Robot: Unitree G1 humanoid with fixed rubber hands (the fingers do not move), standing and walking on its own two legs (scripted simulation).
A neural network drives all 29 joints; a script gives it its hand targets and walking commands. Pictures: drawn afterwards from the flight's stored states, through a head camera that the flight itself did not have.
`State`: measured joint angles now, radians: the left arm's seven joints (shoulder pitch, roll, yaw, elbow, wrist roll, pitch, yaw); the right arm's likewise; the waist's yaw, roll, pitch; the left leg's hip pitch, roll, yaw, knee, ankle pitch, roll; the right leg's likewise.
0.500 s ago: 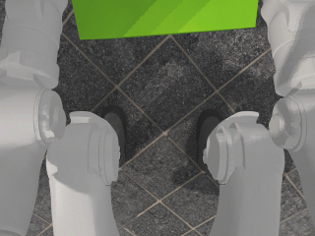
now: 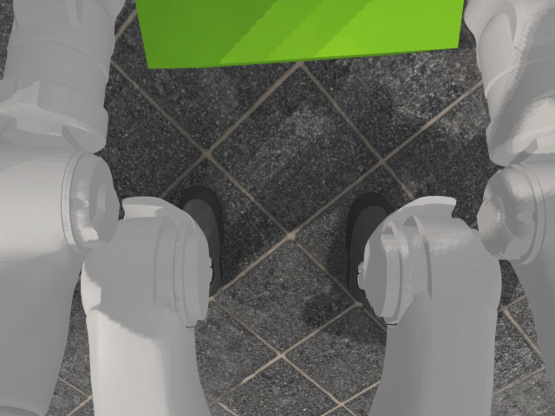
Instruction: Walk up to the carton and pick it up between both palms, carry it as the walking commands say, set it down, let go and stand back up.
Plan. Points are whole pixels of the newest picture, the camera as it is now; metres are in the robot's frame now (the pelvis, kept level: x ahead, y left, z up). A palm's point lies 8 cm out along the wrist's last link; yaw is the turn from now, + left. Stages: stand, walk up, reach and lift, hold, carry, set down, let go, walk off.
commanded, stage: reach and lift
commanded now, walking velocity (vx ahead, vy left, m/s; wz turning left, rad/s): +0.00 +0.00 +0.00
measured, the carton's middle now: out of the picture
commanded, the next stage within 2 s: none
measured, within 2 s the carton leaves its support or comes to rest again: leaves its support in 0.42 s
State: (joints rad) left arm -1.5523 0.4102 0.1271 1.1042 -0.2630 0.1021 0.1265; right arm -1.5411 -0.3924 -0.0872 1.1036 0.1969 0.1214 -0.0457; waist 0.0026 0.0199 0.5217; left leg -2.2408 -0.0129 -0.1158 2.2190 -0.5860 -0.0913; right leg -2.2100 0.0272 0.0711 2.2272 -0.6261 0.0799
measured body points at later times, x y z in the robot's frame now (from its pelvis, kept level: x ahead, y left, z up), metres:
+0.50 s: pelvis -0.01 +0.00 +0.00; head +0.38 +0.00 +0.22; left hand +0.57 +0.19 -0.19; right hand +0.56 -0.18 -0.20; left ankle +0.11 +0.15 -0.33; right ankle +0.10 -0.14 -0.33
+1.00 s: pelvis -0.02 -0.01 +0.02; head +0.36 -0.01 +0.26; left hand +0.57 +0.18 -0.13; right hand +0.57 -0.18 -0.14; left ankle +0.11 +0.15 -0.33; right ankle +0.10 -0.14 -0.33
